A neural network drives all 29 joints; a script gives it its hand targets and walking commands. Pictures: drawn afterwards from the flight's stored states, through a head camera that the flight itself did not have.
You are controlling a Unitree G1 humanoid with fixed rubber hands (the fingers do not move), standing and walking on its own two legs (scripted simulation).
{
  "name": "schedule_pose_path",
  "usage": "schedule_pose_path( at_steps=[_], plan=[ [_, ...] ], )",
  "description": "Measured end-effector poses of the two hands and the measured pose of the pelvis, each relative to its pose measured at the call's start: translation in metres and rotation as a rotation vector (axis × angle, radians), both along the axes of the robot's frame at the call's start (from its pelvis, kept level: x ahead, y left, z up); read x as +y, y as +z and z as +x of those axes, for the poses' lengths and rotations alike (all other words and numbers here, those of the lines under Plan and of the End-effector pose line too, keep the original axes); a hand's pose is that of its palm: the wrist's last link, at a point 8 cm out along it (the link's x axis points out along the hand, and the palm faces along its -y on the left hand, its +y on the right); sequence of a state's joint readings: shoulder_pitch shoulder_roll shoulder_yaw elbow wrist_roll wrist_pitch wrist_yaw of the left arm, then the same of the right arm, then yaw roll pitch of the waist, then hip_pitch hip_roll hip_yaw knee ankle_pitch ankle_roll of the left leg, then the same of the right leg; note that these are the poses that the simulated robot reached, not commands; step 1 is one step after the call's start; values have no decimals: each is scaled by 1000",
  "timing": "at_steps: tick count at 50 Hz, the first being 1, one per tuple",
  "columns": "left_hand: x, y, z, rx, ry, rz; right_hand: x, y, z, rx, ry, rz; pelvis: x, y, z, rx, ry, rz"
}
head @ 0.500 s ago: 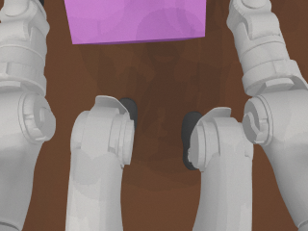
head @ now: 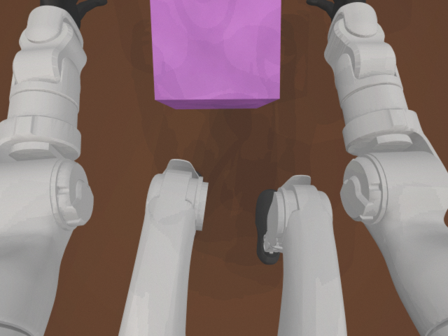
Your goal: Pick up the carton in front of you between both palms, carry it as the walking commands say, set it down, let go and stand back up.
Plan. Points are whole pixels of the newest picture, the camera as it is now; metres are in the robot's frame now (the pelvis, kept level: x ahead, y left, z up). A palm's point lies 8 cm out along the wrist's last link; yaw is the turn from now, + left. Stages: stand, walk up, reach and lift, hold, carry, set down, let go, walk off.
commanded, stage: set down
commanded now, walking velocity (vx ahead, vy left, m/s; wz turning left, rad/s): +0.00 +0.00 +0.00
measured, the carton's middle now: (216, 56) +0.53 +0.09 -0.32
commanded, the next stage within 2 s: let go in 0.64 s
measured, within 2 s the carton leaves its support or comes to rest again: neither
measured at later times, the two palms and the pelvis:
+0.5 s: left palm out of the picture +0.50 +0.30 +0.04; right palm out of the picture +0.57 -0.09 +0.03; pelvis +0.03 +0.00 +0.13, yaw +1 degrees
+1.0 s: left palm out of the picture +0.43 +0.30 +0.15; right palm out of the picture +0.48 -0.12 +0.14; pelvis +0.07 +0.02 +0.26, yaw +2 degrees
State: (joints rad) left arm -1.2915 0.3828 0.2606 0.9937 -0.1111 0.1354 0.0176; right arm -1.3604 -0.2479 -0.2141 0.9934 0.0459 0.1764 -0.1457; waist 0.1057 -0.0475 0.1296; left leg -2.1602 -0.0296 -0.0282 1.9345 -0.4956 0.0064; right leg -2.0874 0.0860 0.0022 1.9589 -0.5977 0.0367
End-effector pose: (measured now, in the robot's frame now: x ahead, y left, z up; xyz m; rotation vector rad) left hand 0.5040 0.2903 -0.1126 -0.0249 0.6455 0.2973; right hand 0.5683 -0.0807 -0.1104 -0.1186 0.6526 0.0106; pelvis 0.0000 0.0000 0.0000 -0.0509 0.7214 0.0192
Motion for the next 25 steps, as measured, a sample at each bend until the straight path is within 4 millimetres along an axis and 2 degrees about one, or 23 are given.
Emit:
schedule_pose_path(
  at_steps=[11,25],
  plan=[
    [5,58,2,-9,-3,9,-8,53,1,-25,0,-4,0,50,10,64,-1,6],
    [11,150,0,-12,-16,2,-10,144,-1,-22,3,-2,1,132,26,81,11,7]
  ],
)
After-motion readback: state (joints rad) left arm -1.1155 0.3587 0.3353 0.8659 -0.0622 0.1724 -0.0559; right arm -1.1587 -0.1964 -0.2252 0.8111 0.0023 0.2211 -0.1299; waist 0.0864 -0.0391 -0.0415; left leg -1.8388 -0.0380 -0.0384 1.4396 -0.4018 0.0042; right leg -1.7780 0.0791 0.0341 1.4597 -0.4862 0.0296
